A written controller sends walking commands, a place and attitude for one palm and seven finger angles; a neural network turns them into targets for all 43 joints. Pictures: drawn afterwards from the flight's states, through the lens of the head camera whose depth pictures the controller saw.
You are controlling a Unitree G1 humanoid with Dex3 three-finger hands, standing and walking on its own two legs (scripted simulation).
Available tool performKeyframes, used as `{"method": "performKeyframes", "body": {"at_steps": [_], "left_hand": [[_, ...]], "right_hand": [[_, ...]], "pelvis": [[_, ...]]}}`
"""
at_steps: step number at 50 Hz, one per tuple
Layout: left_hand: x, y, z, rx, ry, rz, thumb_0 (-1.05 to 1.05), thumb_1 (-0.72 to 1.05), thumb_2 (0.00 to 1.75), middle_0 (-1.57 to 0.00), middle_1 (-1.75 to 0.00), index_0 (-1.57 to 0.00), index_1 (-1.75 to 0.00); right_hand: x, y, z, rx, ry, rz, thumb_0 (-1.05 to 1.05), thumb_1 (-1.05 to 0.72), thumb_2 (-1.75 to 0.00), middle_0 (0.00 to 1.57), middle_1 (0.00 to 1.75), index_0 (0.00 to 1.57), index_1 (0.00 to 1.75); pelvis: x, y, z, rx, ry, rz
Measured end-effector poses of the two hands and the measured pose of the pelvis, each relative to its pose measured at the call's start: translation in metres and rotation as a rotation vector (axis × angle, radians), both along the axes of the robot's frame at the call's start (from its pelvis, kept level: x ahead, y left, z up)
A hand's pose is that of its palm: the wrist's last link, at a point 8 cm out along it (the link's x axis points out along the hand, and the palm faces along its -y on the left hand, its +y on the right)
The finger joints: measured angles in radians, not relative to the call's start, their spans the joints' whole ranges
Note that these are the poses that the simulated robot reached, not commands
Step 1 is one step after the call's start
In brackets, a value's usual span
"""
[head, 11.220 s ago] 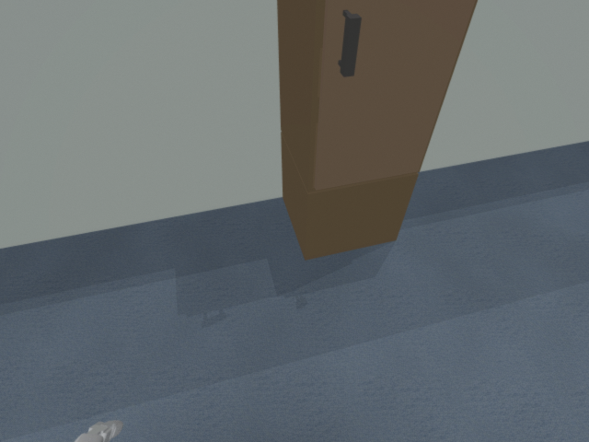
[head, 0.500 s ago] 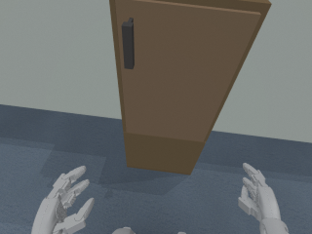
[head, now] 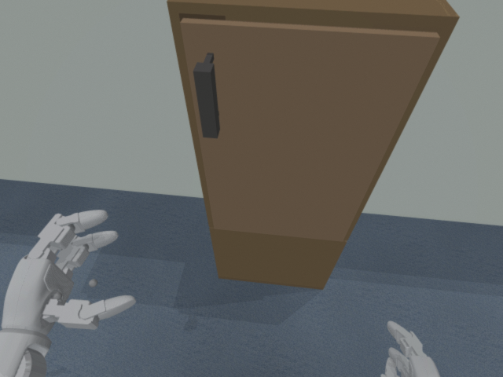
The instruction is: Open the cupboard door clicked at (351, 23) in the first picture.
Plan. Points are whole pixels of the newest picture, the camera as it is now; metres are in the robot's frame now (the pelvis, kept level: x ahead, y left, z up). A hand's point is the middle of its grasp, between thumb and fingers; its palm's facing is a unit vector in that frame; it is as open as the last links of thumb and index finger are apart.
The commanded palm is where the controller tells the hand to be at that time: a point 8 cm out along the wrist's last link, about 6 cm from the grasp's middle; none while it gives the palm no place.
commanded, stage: raise the hand with hooked fingers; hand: left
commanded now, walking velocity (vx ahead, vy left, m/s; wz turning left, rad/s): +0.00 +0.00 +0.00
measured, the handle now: (210, 96) +0.53 +0.12 +0.17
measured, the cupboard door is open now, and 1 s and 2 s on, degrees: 0 0 0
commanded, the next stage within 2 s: move the hooked fingers beside the handle in 1.12 s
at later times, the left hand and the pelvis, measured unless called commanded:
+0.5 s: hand (54, 227) +0.26 +0.26 +0.16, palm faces +0.02 -1.00 -0.07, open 13.9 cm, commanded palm +0.23 +0.31 +0.17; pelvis -0.02 +0.00 +0.02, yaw +0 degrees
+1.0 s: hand (52, 198) +0.28 +0.26 +0.19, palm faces +0.06 -1.00 -0.06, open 14.0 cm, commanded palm +0.24 +0.31 +0.19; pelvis -0.02 -0.01 +0.03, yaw +0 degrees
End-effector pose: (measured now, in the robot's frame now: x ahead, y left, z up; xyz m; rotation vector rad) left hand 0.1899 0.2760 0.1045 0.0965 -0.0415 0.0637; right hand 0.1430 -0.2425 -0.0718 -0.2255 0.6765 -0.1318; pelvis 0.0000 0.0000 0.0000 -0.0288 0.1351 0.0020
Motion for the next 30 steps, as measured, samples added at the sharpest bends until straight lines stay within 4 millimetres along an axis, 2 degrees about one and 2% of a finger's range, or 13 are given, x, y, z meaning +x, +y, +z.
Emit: {"method": "performKeyframes", "body": {"at_steps": [5, 7, 15, 23, 30], "left_hand": [[0.012, 0.0, -0.006, -0.006, 0.072, -0.091, 0.0, -0.16, 0.44, -0.27, -0.99, -0.28, -0.98], [0.017, 0.005, -0.001, -0.004, 0.076, -0.098, 0.0, -0.21, 0.42, -0.28, -1.02, -0.28, -1.01], [0.033, 0.033, 0.048, -0.012, -0.077, -0.023, 0.0, -0.39, 0.34, -0.29, -1.13, -0.3, -1.12], [0.043, 0.039, 0.052, -0.022, 0.056, -0.05, -0.01, -0.47, 0.31, -0.3, -1.19, -0.3, -1.18], [0.052, 0.052, 0.087, -0.011, -0.07, -0.009, -0.01, -0.49, 0.3, -0.3, -1.2, -0.31, -1.19]], "right_hand": [[0.014, -0.007, 0.012, -0.034, -0.046, 0.001, 0.02, -0.9, -0.9, 0.2, 0.3, 0.2, 0.3], [0.02, -0.005, 0.019, -0.036, -0.075, -0.001, 0.02, -0.9, -0.9, 0.2, 0.3, 0.2, 0.3], [0.033, 0.013, 0.037, -0.001, -0.152, 0.04, 0.02, -0.9, -0.9, 0.2, 0.3, 0.2, 0.3], [0.022, 0.022, 0.034, 0.032, -0.128, 0.048, 0.02, -0.9, -0.9, 0.2, 0.3, 0.2, 0.3], [0.004, 0.016, 0.032, 0.017, -0.084, 0.04, 0.02, -0.9, -0.9, 0.2, 0.3, 0.2, 0.3]], "pelvis": [[-0.001, 0.002, 0.004, -0.001, -0.019, 0.004], [-0.001, 0.001, 0.006, 0.001, -0.032, 0.003], [-0.004, 0.0, 0.014, 0.001, -0.086, 0.008], [-0.014, 0.0, 0.02, 0.007, -0.114, 0.005], [-0.019, -0.004, 0.024, 0.009, -0.14, 0.006]]}}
